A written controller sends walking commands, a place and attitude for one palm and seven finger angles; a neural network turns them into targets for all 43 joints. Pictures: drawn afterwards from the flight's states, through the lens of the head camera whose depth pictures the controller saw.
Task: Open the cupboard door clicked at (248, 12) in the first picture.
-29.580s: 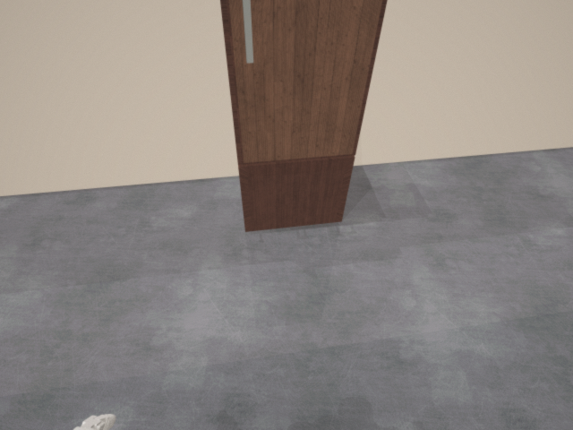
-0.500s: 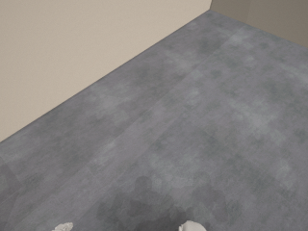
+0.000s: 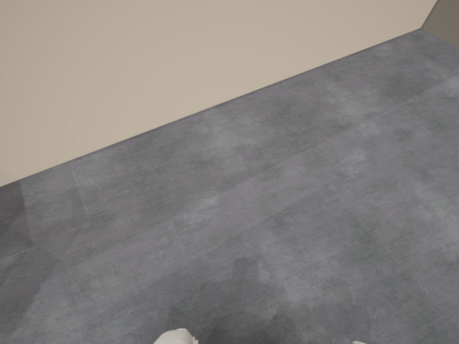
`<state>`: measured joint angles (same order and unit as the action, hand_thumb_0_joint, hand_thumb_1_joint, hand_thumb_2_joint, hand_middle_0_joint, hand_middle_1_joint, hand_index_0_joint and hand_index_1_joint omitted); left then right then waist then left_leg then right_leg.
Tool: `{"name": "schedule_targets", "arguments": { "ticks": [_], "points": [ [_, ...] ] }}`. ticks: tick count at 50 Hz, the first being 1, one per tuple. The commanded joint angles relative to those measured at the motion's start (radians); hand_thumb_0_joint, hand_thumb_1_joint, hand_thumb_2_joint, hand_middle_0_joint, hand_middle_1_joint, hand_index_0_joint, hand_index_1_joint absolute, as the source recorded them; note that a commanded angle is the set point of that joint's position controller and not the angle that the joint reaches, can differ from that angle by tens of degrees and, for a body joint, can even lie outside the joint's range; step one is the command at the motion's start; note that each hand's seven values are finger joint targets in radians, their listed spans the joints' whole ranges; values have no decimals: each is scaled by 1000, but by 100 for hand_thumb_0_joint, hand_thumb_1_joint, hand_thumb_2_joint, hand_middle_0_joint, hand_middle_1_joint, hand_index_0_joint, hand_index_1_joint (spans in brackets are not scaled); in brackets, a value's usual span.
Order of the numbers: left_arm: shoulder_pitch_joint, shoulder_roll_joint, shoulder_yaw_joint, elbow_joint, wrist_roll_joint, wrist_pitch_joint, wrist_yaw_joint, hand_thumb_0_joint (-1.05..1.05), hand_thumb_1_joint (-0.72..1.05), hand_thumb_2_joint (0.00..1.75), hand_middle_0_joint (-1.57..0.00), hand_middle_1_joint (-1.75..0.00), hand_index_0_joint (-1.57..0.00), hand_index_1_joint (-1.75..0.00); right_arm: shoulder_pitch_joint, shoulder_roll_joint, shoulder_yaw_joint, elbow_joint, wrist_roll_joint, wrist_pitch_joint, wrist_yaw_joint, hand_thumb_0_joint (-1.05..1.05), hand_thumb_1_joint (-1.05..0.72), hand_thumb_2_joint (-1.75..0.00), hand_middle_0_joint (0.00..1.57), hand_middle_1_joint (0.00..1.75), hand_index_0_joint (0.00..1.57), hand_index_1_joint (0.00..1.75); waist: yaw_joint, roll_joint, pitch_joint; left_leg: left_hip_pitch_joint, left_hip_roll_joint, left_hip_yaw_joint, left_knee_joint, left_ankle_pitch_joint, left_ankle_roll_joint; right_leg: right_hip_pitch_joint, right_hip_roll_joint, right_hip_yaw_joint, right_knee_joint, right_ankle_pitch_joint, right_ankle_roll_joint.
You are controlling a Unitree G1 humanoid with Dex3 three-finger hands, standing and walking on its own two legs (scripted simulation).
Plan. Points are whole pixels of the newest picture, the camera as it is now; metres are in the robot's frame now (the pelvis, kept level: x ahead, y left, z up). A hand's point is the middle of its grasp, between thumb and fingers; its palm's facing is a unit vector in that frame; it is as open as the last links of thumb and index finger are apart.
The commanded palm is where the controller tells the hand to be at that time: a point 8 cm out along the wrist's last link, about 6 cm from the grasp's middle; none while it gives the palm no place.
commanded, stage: turn to face it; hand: left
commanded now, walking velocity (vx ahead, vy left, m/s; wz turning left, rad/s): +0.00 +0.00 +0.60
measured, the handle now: out of the picture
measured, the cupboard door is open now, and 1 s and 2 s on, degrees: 40 40 40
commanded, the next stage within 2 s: none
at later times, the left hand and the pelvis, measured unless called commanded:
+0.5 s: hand out of the picture +0.07 +0.21 -0.15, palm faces +0.27 -0.92 -0.29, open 7.4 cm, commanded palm none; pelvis +0.02 -0.02 +0.00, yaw +16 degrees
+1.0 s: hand out of the picture -0.05 +0.22 -0.18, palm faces +0.58 -0.77 -0.25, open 7.4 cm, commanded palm none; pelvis +0.02 +0.01 +0.00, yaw +34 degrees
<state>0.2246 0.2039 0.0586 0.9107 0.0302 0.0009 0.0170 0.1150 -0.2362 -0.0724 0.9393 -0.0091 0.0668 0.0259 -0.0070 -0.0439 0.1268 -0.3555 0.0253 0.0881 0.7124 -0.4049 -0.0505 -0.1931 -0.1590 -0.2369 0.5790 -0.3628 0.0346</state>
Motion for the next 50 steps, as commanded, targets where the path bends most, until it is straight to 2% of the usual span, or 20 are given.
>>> {"name": "schedule_targets", "arguments": {
  "ticks": [1,2,3,5,8,17,21,22,23,24,25,29,36,40,41,42,43,44,47,50],
  "points": [
    [24,152,47,-84,-20,-1,-2,0,90,90,-20,-30,-20,-30,147,-204,-48,-51,-12,-52,-4,0,-90,-90,20,30,20,30,-72,209,-274,400,198,-280,-317,484,119,-204,-57,26,330,161,25],
    [-42,93,26,-130,-22,9,0,0,90,90,-20,-30,-20,-30,216,-291,-70,-40,-10,-47,-18,0,-90,-90,20,30,20,30,-111,408,-277,430,392,-537,-332,910,263,-396,43,101,527,-340,63],
    [-74,128,30,-140,-12,24,7,0,90,90,-20,-30,-20,-30,232,-279,-63,-25,-11,-40,-24,0,-90,-90,20,30,20,30,-104,257,-280,393,409,-472,-318,824,299,-398,23,212,600,-308,40],
    [-90,119,39,-104,-8,32,5,0,90,90,-20,-30,-20,-30,118,-224,-49,-61,-16,-48,-41,0,-90,-90,20,30,20,30,-57,251,-197,244,286,-410,-365,512,240,-398,24,241,620,-148,45],
    [-38,122,42,-67,-4,34,-11,0,90,90,-20,-30,-20,-30,43,-183,-31,-82,-14,-57,-43,0,-90,-90,20,30,20,30,-6,180,-140,160,198,-327,-403,387,192,-367,47,243,592,-11,56],
    [-75,110,30,-102,-11,24,-5,0,90,90,-20,-30,-20,-30,79,-187,-43,-78,-19,-49,-36,0,-90,-90,20,30,20,30,-21,211,-164,162,173,-419,-369,366,217,-253,117,224,248,-54,56],
    [28,123,34,-83,-19,6,3,0,90,90,-20,-30,-20,-30,29,-183,-50,-94,-10,-42,-35,0,-90,-90,20,30,20,30,28,220,-195,57,126,-436,-266,446,175,-7,157,205,-45,80,37],
    [65,148,42,-74,-17,-3,8,0,90,90,-20,-30,-20,-30,22,-151,-47,-100,-2,-42,-33,0,-90,-90,20,30,20,30,49,144,-209,-36,77,-412,-203,345,132,127,110,243,-194,151,25],
    [86,227,59,-72,-3,-13,17,0,90,90,-20,-30,-20,-30,45,-87,-40,-110,8,-44,-28,0,-90,-90,20,30,20,30,58,-115,-220,-222,-46,-276,-11,73,57,269,-121,473,-319,133,-47],
    [72,274,61,-82,3,-12,20,0,90,90,-20,-30,-20,-30,22,-86,-39,-127,3,-45,-26,0,-90,-90,20,30,20,30,62,-254,-180,-279,-119,-143,257,-214,12,175,-342,665,-345,245,-170],
    [37,244,50,-88,-5,-11,22,0,90,90,-20,-30,-20,-30,26,-114,-43,-112,-7,-37,-20,0,-90,-90,20,30,20,30,37,-154,-142,-259,-58,-187,425,-186,23,69,-332,576,-324,242,-203],
    [-64,142,25,-101,-10,-17,20,0,90,90,-20,-30,-20,-30,48,-80,-33,-65,-9,-14,-3,0,-90,-90,20,30,20,30,-21,-168,-105,-242,-2,-121,491,-27,-14,62,-160,284,-247,504,-147],
    [64,207,50,-49,3,-14,14,0,90,90,-20,-30,-20,-30,-64,-34,-7,-88,3,-26,7,0,-90,-90,20,30,20,30,55,-173,-140,-111,-21,8,78,-57,-11,181,-187,174,-144,703,-130],
    [42,222,61,-49,-6,-7,7,0,90,90,-20,-30,-20,-30,17,-66,-14,-75,-2,-36,1,0,-90,-90,20,30,20,30,1,-153,-166,84,-40,37,-163,102,15,95,-188,107,-15,642,-75],
    [31,206,58,-53,-13,-4,3,0,90,90,-20,-30,-20,-30,74,-100,-25,-61,-5,-43,2,0,-90,-90,20,30,20,30,-33,-53,-206,233,-14,-7,-277,243,31,4,-166,70,120,553,-35],
    [22,144,49,-88,-22,3,-4,0,90,90,-20,-30,-20,-30,148,-217,-55,-50,-13,-52,-6,0,-90,-90,20,30,20,30,-76,242,-265,404,227,-339,-316,537,142,-243,-36,24,350,81,37],
    [-52,96,28,-131,-20,12,0,0,90,90,-20,-30,-20,-30,221,-287,-71,-34,-11,-46,-20,0,-90,-90,20,30,20,30,-112,372,-274,424,386,-542,-329,903,275,-394,42,113,527,-345,60],
    [-75,124,31,-140,-13,23,5,0,90,90,-20,-30,-20,-30,229,-276,-65,-22,-13,-43,-26,0,-90,-90,20,30,20,30,-101,242,-283,398,400,-479,-312,813,306,-399,23,211,595,-307,38],
    [-82,121,40,-91,-7,29,-3,0,90,90,-20,-30,-20,-30,70,-199,-43,-71,-16,-52,-44,0,-90,-90,20,30,20,30,-39,239,-171,199,242,-367,-370,471,220,-384,28,249,608,-91,48],
    [-37,117,40,-73,-8,32,-11,0,90,90,-20,-30,-20,-30,48,-180,-31,-80,-15,-59,-43,0,-90,-90,20,30,20,30,-6,203,-158,184,186,-329,-379,458,199,-346,58,236,523,-33,55]
  ]
}}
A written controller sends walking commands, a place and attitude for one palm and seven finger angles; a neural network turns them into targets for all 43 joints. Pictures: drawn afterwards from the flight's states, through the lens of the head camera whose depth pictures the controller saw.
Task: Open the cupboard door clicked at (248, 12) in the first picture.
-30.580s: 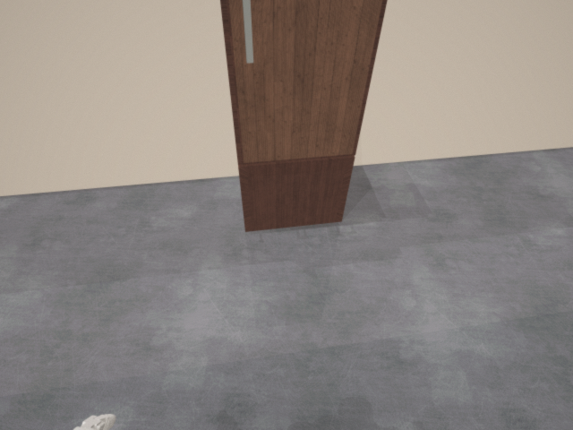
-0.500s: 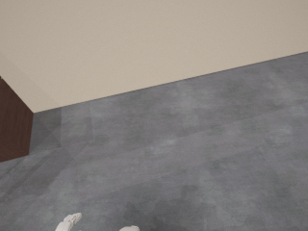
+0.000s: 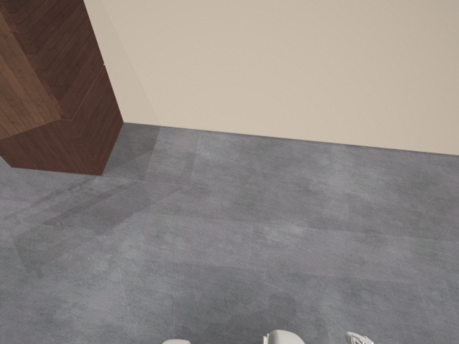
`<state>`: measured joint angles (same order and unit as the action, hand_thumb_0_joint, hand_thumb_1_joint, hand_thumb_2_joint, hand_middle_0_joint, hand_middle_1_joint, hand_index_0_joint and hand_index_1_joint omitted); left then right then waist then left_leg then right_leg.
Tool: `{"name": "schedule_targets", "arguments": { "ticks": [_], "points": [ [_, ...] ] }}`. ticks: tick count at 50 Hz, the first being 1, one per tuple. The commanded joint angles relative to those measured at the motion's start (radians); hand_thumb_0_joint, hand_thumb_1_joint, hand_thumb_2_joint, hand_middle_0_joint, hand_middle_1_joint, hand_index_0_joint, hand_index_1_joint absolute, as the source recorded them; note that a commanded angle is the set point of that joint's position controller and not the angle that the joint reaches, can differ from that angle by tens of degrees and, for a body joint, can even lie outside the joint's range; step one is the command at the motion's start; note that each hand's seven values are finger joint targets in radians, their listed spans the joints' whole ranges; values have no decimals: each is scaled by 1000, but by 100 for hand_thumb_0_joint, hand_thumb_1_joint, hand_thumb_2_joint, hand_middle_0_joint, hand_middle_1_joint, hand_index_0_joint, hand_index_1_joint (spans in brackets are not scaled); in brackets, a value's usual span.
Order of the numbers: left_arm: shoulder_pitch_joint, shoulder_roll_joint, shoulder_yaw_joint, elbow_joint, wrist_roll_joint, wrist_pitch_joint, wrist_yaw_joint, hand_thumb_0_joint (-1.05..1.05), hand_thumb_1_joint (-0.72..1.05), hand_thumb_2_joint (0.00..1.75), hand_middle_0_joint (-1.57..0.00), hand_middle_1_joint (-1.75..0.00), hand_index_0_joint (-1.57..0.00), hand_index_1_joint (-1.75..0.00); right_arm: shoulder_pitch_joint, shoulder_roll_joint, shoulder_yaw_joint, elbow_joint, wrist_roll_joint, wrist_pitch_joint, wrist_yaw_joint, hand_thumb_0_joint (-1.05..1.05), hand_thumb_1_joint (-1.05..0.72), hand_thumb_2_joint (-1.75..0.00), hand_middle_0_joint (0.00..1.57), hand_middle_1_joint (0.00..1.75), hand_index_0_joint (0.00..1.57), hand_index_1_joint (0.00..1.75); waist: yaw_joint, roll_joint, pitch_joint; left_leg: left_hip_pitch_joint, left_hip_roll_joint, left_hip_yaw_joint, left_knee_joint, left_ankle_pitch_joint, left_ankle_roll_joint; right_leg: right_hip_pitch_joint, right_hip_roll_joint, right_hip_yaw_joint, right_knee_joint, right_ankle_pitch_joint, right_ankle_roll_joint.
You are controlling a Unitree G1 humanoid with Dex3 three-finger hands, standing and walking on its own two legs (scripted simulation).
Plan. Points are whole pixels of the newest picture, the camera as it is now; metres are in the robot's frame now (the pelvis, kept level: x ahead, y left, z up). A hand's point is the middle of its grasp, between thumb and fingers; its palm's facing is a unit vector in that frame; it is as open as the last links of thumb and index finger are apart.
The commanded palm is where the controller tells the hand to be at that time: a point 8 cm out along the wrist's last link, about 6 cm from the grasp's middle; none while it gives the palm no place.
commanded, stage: turn to face it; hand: left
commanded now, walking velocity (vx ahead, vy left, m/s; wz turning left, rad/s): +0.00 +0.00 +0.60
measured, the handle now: out of the picture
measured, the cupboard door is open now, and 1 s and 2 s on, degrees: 40 40 40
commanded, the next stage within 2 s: take the last steps up to it in 1.04 s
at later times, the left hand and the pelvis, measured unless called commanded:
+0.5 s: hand out of the picture +0.03 +0.15 -0.15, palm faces +0.32 -0.91 -0.25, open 7.3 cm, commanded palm none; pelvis +0.03 -0.05 +0.01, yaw +19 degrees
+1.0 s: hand out of the picture +0.00 +0.20 -0.16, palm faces +0.54 -0.81 -0.23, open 7.4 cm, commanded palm none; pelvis +0.04 -0.02 +0.01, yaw +31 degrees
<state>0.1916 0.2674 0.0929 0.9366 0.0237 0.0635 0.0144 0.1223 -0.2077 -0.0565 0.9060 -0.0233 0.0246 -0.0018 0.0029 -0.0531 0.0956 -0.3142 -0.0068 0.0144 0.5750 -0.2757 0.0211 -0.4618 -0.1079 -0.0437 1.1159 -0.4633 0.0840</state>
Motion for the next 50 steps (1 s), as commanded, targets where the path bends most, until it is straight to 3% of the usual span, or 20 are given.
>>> {"name": "schedule_targets", "arguments": {
  "ticks": [1,7,10,11,12,13,14,16,18,23,26,28,30,31,32,33,34,37,39,50],
  "points": [
    [-8,54,4,-99,-1,-32,-9,0,90,90,-20,-30,-20,-30,47,-212,-47,-45,0,-17,-15,0,-90,-90,20,30,20,30,-16,197,-129,140,215,-255,-242,312,129,-58,16,38,-52,66,7],
    [-15,42,-4,-125,-7,-39,-4,0,90,90,-20,-30,-20,-30,35,-222,-59,-54,-7,-2,-9,0,-90,-90,20,30,20,30,-16,237,-123,77,198,-331,-215,248,135,79,75,11,-336,37,-1],
    [79,56,3,-103,-12,-56,3,0,90,90,-20,-30,-20,-30,-8,-208,-63,-69,3,4,-7,0,-90,-90,20,30,20,30,33,199,-141,-43,146,-334,-113,246,88,306,99,-6,-605,207,-13],
    [119,107,14,-98,-5,-67,9,0,90,90,-20,-30,-20,-30,-8,-173,-60,-77,13,2,-3,0,-90,-90,20,30,20,30,54,84,-156,-155,78,-290,-21,120,39,440,15,81,-753,224,-32],
    [136,196,34,-99,11,-77,18,0,90,90,-20,-30,-20,-30,15,-98,-51,-91,20,-1,0,0,-90,-90,20,30,20,30,60,-225,-168,-316,-73,-102,238,-199,-46,532,-275,384,-861,252,-134],
    [120,215,27,-109,6,-74,21,0,90,90,-20,-30,-20,-30,-9,-135,-57,-97,12,2,4,0,-90,-90,20,30,20,30,59,-233,-135,-305,-54,-89,495,-356,-54,379,-412,470,-881,317,-230],
    [61,175,14,-125,1,-72,21,0,90,90,-20,-30,-20,-30,5,-136,-56,-88,7,8,13,0,-90,-90,20,30,20,30,22,-130,-95,-298,-18,-120,612,-285,-46,305,-358,363,-869,269,-246],
    [-30,93,-2,-134,-3,-76,23,0,90,90,-20,-30,-20,-30,40,-126,-63,-35,3,25,20,0,-90,-90,20,30,20,30,-34,-171,-72,-291,22,-92,693,-166,-70,285,-243,207,-827,421,-189],
    [-15,75,-12,-132,-5,-84,20,0,90,90,-20,-30,-20,-30,33,-104,-47,-30,7,29,27,0,-90,-90,20,30,20,30,-33,-152,-85,-281,27,-49,647,-124,-88,339,-198,60,-781,625,-172],
    [106,111,5,-88,1,-84,21,0,90,90,-20,-30,-20,-30,-63,-69,-27,-42,12,25,31,0,-90,-90,20,30,20,30,31,-114,-120,-229,25,38,367,-166,-96,483,-228,-20,-715,835,-177],
    [130,128,15,-66,8,-80,19,0,90,90,-20,-30,-20,-30,-84,-58,-20,-46,15,18,32,0,-90,-90,20,30,20,30,48,-154,-120,-163,20,79,225,-180,-81,482,-253,-46,-678,863,-180],
    [126,144,21,-63,8,-77,17,0,90,90,-20,-30,-20,-30,-64,-63,-18,-45,16,11,29,0,-90,-90,20,30,20,30,39,-173,-128,-104,10,101,127,-163,-66,471,-266,-57,-639,884,-175],
    [105,149,22,-60,0,-77,11,0,90,90,-20,-30,-20,-30,1,-84,-21,-28,12,2,25,0,-90,-90,20,30,20,30,-5,-142,-154,43,-12,117,-34,-29,-49,405,-244,-102,-544,851,-134],
    [85,139,20,-63,-9,-75,8,0,90,90,-20,-30,-20,-30,65,-113,-31,-12,8,-4,25,0,-90,-90,20,30,20,30,-45,-65,-192,189,7,91,-144,119,-32,319,-222,-138,-422,773,-94],
    [79,86,12,-92,-18,-70,1,0,90,90,-20,-30,-20,-30,129,-218,-56,-2,0,-14,17,0,-90,-90,20,30,20,30,-82,193,-253,388,221,-179,-170,420,65,82,-112,-183,-212,364,-27],
    [11,22,-13,-136,-19,-62,3,0,90,90,-20,-30,-20,-30,202,-299,-76,11,3,-9,3,0,-90,-90,20,30,20,30,-118,381,-262,419,422,-434,-182,878,212,-95,-11,-105,-21,-227,6],
    [-14,54,-9,-144,-9,-45,13,0,90,90,-20,-30,-20,-30,208,-289,-67,23,5,-2,-3,0,-90,-90,20,30,20,30,-105,252,-259,375,440,-350,-158,812,247,-91,-30,9,39,-222,-16],
    [-16,44,-4,-88,-4,-32,5,0,90,90,-20,-30,-20,-30,64,-209,-43,-17,-2,-13,-24,0,-90,-90,20,30,20,30,-44,220,-130,177,306,-256,-218,498,177,-79,-26,44,57,-28,-9],
    [28,35,-3,-62,0,-25,-4,0,90,90,-20,-30,-20,-30,37,-184,-30,-22,-2,-19,-24,0,-90,-90,20,30,20,30,-10,196,-94,126,252,-207,-250,421,146,-52,-5,34,30,49,-7],
    [42,3,-20,-57,-10,-43,0,0,90,90,-20,-30,-20,-30,71,-169,-30,0,-4,-10,-20,0,-90,-90,20,30,20,30,-7,222,-117,84,221,-259,-207,349,143,168,82,-17,-424,73,-15]
  ]
}}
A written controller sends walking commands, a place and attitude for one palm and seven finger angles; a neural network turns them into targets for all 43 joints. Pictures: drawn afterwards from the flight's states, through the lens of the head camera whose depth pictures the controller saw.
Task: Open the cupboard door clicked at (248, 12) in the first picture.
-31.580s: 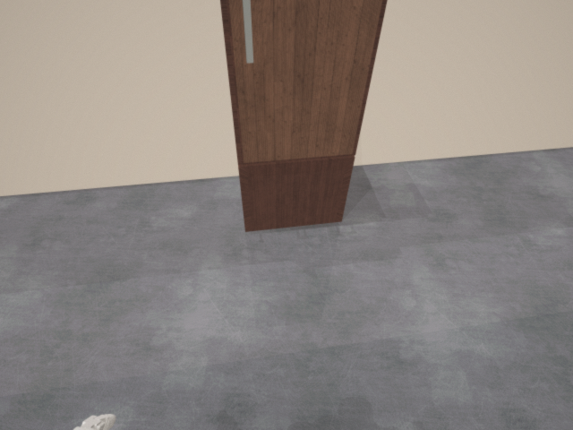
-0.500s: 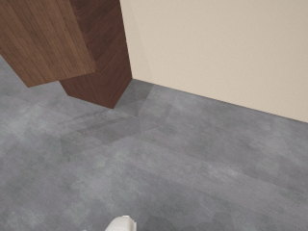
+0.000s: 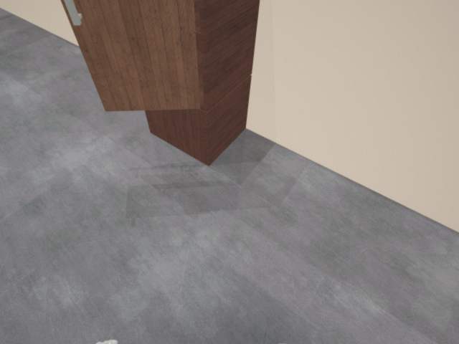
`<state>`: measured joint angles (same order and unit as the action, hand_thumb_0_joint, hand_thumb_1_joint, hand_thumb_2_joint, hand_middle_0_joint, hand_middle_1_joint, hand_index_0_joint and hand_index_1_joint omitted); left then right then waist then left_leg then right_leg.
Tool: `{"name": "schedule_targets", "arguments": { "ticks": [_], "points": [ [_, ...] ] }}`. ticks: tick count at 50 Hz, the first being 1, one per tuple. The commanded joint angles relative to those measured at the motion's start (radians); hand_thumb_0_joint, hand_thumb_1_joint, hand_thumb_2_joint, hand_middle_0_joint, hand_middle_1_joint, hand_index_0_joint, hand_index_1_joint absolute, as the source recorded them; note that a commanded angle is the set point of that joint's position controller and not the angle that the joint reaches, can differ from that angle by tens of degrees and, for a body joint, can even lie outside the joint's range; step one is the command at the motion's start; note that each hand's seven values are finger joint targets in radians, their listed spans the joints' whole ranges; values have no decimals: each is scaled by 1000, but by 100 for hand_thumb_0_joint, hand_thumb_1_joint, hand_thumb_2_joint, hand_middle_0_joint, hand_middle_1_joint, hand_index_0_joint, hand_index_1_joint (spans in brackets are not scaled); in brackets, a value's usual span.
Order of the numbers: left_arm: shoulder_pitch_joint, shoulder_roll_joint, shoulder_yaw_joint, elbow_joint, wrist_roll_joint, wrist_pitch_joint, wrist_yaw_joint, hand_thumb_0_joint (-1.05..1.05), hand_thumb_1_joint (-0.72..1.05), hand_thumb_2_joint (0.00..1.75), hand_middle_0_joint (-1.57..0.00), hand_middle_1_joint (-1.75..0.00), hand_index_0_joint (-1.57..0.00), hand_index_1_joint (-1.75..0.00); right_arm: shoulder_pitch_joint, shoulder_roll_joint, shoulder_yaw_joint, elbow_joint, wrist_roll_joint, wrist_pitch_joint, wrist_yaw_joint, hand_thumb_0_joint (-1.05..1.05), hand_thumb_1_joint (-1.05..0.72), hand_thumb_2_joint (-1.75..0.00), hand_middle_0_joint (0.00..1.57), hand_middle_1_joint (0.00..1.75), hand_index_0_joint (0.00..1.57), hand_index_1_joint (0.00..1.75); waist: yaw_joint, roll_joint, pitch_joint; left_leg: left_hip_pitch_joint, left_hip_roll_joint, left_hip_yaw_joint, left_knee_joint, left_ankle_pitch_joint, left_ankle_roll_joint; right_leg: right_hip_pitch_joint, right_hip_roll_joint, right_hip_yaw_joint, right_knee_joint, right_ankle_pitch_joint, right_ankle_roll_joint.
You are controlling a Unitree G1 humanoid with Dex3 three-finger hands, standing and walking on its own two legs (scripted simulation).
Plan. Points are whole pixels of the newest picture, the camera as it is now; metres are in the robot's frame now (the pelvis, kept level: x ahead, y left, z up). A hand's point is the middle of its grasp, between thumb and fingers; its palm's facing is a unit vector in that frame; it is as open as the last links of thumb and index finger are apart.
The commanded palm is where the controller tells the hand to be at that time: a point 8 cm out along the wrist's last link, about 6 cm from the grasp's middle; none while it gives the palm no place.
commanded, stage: turn to face it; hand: left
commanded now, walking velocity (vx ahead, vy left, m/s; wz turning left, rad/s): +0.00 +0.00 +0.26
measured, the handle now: out of the picture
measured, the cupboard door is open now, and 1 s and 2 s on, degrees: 40 40 40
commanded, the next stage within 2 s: take the last steps up to it in 0.04 s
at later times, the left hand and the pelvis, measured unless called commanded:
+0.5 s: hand out of the picture -0.04 +0.19 -0.18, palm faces +0.29 -0.94 -0.19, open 7.3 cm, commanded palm none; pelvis +0.03 +0.02 +0.00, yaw +11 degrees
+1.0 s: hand (97, 271) +0.27 +0.31 -0.16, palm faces +0.17 -0.97 -0.19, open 7.4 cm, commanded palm none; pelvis +0.18 +0.12 -0.01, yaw +10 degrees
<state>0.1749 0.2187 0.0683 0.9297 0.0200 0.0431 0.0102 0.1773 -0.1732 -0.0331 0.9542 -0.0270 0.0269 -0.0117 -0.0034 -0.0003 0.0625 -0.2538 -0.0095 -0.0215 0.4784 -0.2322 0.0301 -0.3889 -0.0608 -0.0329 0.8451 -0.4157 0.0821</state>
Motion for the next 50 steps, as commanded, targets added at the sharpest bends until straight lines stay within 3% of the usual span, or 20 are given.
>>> {"name": "schedule_targets", "arguments": {
  "ticks": [1,2,3,4,5,6,8,10,17,21,23,25,26,27,28,29,32,36,44,50],
  "points": [
    [92,59,7,-38,-6,-30,5,0,90,90,-20,-30,-20,-30,3,-199,-54,-47,4,-13,-9,0,-90,-90,20,30,20,30,18,147,-96,5,209,-214,-80,303,118,158,40,-34,-244,95,-14],
    [132,62,10,-19,-8,-39,9,0,90,90,-20,-30,-20,-30,-9,-185,-52,-46,9,-13,-9,0,-90,-90,20,30,20,30,39,120,-112,-35,176,-202,-29,254,84,253,26,-31,-385,198,-18],
    [154,101,16,-12,-1,-53,15,0,90,90,-20,-30,-20,-30,2,-147,-48,-45,18,-16,-4,0,-90,-90,20,30,20,30,43,12,-126,-105,108,-140,57,143,28,349,-59,57,-490,265,-43],
    [163,180,30,-5,9,-62,22,0,90,90,-20,-30,-20,-30,19,-86,-39,-55,25,-18,0,0,-90,-90,20,30,20,30,37,-235,-117,-247,-27,-5,236,-129,-40,412,-277,305,-545,376,-137],
    [164,206,29,-15,7,-63,21,0,90,90,-20,-30,-20,-30,-9,-111,-44,-67,21,-6,2,0,-90,-90,20,30,20,30,54,-248,-95,-237,-30,-16,434,-378,-48,289,-415,369,-579,430,-248],
    [124,183,23,-24,6,-58,25,0,90,90,-20,-30,-20,-30,-8,-108,-49,-63,17,1,7,0,-90,-90,20,30,20,30,33,-152,-55,-241,-13,-38,537,-350,-44,237,-396,301,-580,405,-274],
    [82,124,14,-15,2,-67,25,0,90,90,-20,-30,-20,-30,7,-112,-51,-13,11,14,7,0,-90,-90,20,30,20,30,7,-211,-9,-300,13,-37,655,-255,-62,265,-289,221,-559,515,-240],
    [100,102,14,-9,-1,-77,18,0,90,90,-20,-30,-20,-30,16,-104,-50,2,8,10,17,0,-90,-90,20,30,20,30,12,-197,-12,-323,29,-22,673,-179,-73,297,-262,135,-569,467,-200],
    [214,117,33,61,11,-99,9,0,90,90,-20,-30,-20,-30,-96,-73,-44,-14,7,-6,43,0,-90,-90,20,30,20,30,71,-133,24,-351,70,48,435,-145,-83,375,-329,105,-649,208,-202],
    [222,140,41,91,18,-98,0,0,90,90,-20,-30,-20,-30,-128,-56,-35,-31,12,-21,54,0,-90,-90,20,30,20,30,79,-200,26,-251,57,98,235,-157,-70,337,-335,51,-623,194,-192],
    [205,153,43,96,18,-94,-2,0,90,90,-20,-30,-20,-30,-89,-59,-31,-23,12,-29,55,0,-90,-90,20,30,20,30,56,-197,12,-137,34,128,133,-136,-58,284,-325,13,-575,205,-173],
    [169,155,44,98,11,-88,-5,0,90,90,-20,-30,-20,-30,27,-79,-34,12,10,-41,48,0,-90,-90,20,30,20,30,-7,-145,-14,94,-10,187,-11,-37,-49,161,-273,-62,-481,173,-130],
    [156,133,38,91,9,-84,-11,0,90,90,-20,-30,-20,-30,126,-134,-49,39,9,-46,39,0,-90,-90,20,30,20,30,-53,-16,-61,261,9,152,-51,-64,-37,65,-221,-118,-321,145,-100],
    [154,65,27,65,0,-77,-19,0,90,90,-20,-30,-20,-30,252,-237,-78,66,-4,-53,26,0,-90,-90,20,30,20,30,-109,286,-124,402,229,-172,-123,-153,47,-128,-86,-212,-27,-51,-50],
    [83,29,13,13,5,-74,-15,0,90,90,-20,-30,-20,-30,364,-289,-87,89,-6,-47,9,0,-90,-90,20,30,20,30,-148,379,-138,418,358,-377,-245,-156,133,-273,-15,-141,223,-236,-50],
    [22,32,11,2,8,-76,-11,0,90,90,-20,-30,-20,-30,348,-273,-78,93,-4,-46,0,0,-90,-90,20,30,20,30,-136,269,-98,379,384,-370,-256,-112,172,-331,-56,-41,343,-185,-82],
    [48,22,10,54,13,-70,-21,0,90,90,-20,-30,-20,-30,172,-152,-37,42,0,-68,-10,0,-90,-90,20,30,20,30,-38,117,14,151,302,-216,-287,-58,142,-273,-109,8,387,44,-88],
    [114,13,5,78,9,-61,-24,0,90,90,-20,-30,-20,-30,201,-116,-22,68,9,-100,-13,0,-90,-90,20,30,20,30,10,79,-1,203,246,-80,-307,266,140,-261,-80,-7,320,165,-69],
    [-76,-1,-2,-2,3,-59,-27,0,90,90,-20,-30,-20,-30,309,-93,-13,129,4,-104,-16,0,-90,-90,20,30,20,30,-17,53,71,267,261,-25,-315,399,155,-303,-60,-27,50,252,-74],
    [-127,-11,-8,-36,-1,-74,-27,0,90,90,-20,-30,-20,-30,372,-105,-6,186,-4,-98,-20,0,-90,-90,20,30,20,30,-24,72,73,274,259,35,-204,657,132,-113,16,-86,-149,179,-131]
  ]
}}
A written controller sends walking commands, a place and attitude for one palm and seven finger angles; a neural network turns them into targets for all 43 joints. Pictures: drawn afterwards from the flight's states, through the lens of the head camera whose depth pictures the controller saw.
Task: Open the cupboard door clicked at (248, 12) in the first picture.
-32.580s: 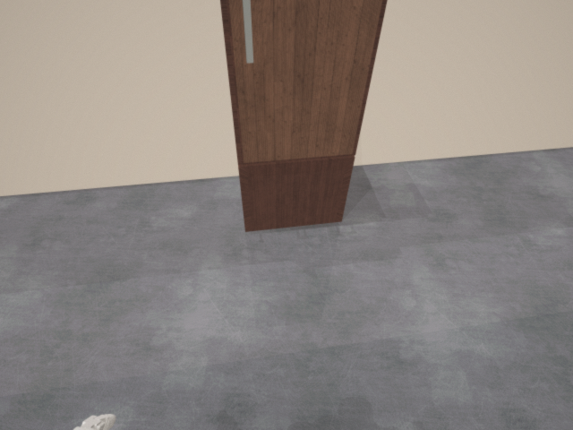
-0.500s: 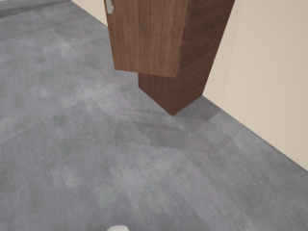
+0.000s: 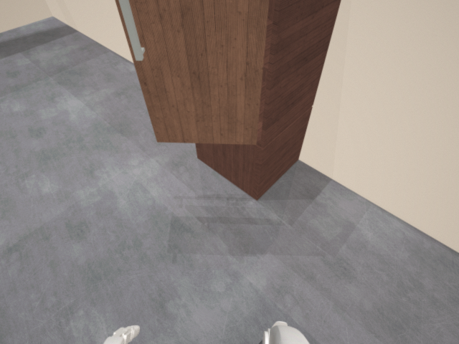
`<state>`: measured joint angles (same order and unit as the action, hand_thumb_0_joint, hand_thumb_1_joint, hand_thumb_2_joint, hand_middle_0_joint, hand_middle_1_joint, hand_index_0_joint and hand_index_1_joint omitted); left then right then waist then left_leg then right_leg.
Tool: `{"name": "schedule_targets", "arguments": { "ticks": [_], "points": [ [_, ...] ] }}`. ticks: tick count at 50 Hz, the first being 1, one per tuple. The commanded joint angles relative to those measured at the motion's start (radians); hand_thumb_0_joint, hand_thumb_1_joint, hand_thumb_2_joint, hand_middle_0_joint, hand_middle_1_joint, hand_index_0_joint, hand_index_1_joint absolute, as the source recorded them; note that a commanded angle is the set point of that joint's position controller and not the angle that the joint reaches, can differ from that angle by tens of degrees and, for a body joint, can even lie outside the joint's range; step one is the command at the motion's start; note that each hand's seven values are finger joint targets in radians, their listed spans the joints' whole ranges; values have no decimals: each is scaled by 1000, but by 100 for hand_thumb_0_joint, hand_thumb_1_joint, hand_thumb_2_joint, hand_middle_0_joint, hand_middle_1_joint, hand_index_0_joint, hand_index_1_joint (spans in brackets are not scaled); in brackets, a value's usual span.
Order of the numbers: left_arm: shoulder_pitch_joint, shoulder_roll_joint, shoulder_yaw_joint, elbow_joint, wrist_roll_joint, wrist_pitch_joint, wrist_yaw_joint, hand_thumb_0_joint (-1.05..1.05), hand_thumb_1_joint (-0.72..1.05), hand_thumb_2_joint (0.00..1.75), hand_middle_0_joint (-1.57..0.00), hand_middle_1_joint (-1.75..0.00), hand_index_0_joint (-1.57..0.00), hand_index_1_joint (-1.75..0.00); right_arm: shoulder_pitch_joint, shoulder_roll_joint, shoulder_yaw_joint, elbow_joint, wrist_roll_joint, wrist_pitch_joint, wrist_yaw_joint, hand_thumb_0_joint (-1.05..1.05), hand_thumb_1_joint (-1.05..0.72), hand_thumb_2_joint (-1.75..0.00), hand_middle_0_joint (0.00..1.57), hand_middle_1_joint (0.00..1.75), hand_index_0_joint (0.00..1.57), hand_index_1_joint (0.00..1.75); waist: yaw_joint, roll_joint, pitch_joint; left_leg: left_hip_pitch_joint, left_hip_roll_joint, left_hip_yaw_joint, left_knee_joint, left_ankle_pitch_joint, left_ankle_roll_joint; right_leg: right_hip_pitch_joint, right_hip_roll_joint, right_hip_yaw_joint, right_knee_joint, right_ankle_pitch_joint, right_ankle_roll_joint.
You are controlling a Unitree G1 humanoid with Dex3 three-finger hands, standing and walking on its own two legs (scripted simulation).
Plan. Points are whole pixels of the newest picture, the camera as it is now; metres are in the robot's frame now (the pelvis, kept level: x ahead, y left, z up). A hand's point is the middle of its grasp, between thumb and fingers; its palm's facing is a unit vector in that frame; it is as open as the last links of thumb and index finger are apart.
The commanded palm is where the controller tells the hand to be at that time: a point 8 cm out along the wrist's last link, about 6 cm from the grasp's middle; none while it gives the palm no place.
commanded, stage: take the last steps up to it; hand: left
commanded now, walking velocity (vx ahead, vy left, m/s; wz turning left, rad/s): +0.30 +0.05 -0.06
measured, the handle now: (133, 27) +0.89 +0.28 +0.14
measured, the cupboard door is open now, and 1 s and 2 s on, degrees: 40 40 40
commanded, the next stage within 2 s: come to a stop and stand still in 0.52 s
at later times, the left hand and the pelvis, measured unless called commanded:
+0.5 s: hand out of the picture +0.16 +0.17 -0.16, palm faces +0.11 -0.98 -0.17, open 7.3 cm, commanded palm none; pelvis +0.21 +0.00 +0.01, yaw +0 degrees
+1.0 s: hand (143, 238) +0.38 +0.23 -0.16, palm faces -0.01 -0.97 -0.24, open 7.3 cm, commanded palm none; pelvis +0.30 +0.03 +0.01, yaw -3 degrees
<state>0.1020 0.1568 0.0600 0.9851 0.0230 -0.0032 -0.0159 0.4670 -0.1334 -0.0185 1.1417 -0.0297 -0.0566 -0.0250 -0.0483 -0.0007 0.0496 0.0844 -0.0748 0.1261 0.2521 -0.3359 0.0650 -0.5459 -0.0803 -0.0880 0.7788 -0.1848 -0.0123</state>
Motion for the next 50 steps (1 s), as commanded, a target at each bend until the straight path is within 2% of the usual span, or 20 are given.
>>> {"name": "schedule_targets", "arguments": {
  "ticks": [1,3,4,5,6,8,10,12,22,24,26,27,28,29,30,31,33,36,42,50],
  "points": [
    [7,64,4,-76,-4,-33,2,0,90,90,-20,-30,-20,-30,76,-149,-22,4,1,-13,-5,0,-90,-90,20,30,20,30,50,62,62,-71,317,-100,96,858,87,127,63,-46,-108,-66,-48],
    [251,100,22,-3,0,-50,8,0,90,90,-20,-30,-20,-30,29,-163,-23,-5,13,-14,-6,0,-90,-90,20,30,20,30,161,33,-42,-200,252,-58,381,890,31,472,80,-34,-220,26,-79],
    [410,182,46,39,5,-63,18,0,90,90,-20,-30,-20,-30,18,-138,-25,-31,28,-19,1,0,-90,-90,20,30,20,30,214,-93,-151,-424,147,-8,659,592,-14,738,-116,242,-262,97,-168],
    [456,253,61,62,-7,-59,22,0,90,90,-20,-30,-20,-30,48,-104,-24,-51,34,-24,0,0,-90,-90,20,30,20,30,181,-247,-233,-617,13,-24,1013,-206,-53,834,-389,656,-418,265,-293],
    [383,238,60,37,-21,-54,33,0,90,90,-20,-30,-20,-30,-15,-135,-31,-64,31,-11,2,0,-90,-90,20,30,20,30,164,-105,-144,-677,83,-161,1113,-198,-35,712,-408,644,-492,136,-307],
    [219,133,28,9,-16,-54,40,0,90,90,-20,-30,-20,-30,-108,-64,-30,-76,16,5,11,0,-90,-90,20,30,20,30,90,-29,58,-680,165,-176,1045,-36,-45,384,-312,440,-567,-14,-212],
    [177,62,4,11,-13,-72,35,0,90,90,-20,-30,-20,-30,-60,-24,-22,-57,4,27,20,0,-90,-90,20,30,20,30,37,-83,64,-588,183,-152,939,46,-66,256,-220,254,-608,46,-148],
    [195,65,7,31,-8,-83,34,0,90,90,-20,-30,-20,-30,-26,-17,-25,-46,2,34,25,0,-90,-90,20,30,20,30,19,-92,-4,-550,184,-114,816,63,-85,289,-191,160,-601,115,-136],
    [300,124,14,114,0,-84,24,0,90,90,-20,-30,-20,-30,-341,-54,-31,-151,11,14,48,0,-90,-90,20,30,20,30,93,-152,31,-587,133,-41,393,108,-103,500,-210,135,-527,378,-129],
    [308,134,14,126,1,-77,28,0,90,90,-20,-30,-20,-30,-359,-64,-29,-156,12,10,47,0,-90,-90,20,30,20,30,87,-149,26,-525,109,-30,329,111,-91,509,-204,123,-484,415,-112],
    [290,136,15,129,-4,-71,30,0,90,90,-20,-30,-20,-30,-261,-94,-33,-122,7,1,36,0,-90,-90,20,30,20,30,29,-111,-16,-311,63,12,197,181,-74,443,-163,70,-340,493,-78],
    [287,117,9,120,-7,-68,32,0,90,90,-20,-30,-20,-30,-146,-141,-42,-89,2,-6,26,0,-90,-90,20,30,20,30,-21,-32,-76,-127,111,-29,168,270,-49,362,-119,34,-176,425,-54],
    [323,77,1,106,-14,-66,29,0,90,90,-20,-30,-20,-30,-33,-237,-65,-70,-11,-12,16,0,-90,-90,20,30,20,30,-50,162,-187,86,322,-267,215,477,45,168,-9,-46,50,70,-9],
    [307,46,-11,84,-17,-67,31,0,90,90,-20,-30,-20,-30,41,-277,-72,-58,-6,1,5,0,-90,-90,20,30,20,30,-61,278,-236,155,473,-438,145,703,153,46,60,-36,318,-422,0],
    [274,52,-6,66,-9,-58,39,0,90,90,-20,-30,-20,-30,7,-269,-64,-67,-1,13,0,0,-90,-90,20,30,20,30,-43,174,-191,71,502,-394,125,662,188,11,24,37,431,-438,-16],
    [238,54,-10,68,-6,-48,41,0,90,90,-20,-30,-20,-30,-68,-228,-51,-94,2,10,-2,0,-90,-90,20,30,20,30,-17,151,-117,-85,462,-365,76,537,163,11,-4,57,462,-373,-13],
    [250,19,-11,92,-7,-24,38,0,90,90,-20,-30,-20,-30,-198,-141,-22,-131,6,6,-13,0,-90,-90,20,30,20,30,42,127,14,-330,396,-252,18,574,105,107,-45,103,364,-246,16],
    [337,13,-15,117,-12,10,44,0,90,90,-20,-30,-20,-30,-262,-133,-7,-139,10,5,-28,0,-90,-90,20,30,20,30,93,59,-30,-367,368,-158,37,765,79,228,-22,89,200,-198,44],
    [236,72,15,30,1,55,41,0,90,90,-20,-30,-20,-30,-230,-195,-48,-137,2,51,-39,0,-90,-90,20,30,20,30,53,121,-76,-293,431,-210,86,735,120,169,23,74,146,-247,41],
    [163,85,11,-31,-6,46,41,0,90,90,-20,-30,-20,-30,-206,-230,-73,-126,1,70,-31,0,-90,-90,20,30,20,30,40,189,-113,-204,394,-207,168,785,86,248,57,40,-122,-195,21]
  ]
}}
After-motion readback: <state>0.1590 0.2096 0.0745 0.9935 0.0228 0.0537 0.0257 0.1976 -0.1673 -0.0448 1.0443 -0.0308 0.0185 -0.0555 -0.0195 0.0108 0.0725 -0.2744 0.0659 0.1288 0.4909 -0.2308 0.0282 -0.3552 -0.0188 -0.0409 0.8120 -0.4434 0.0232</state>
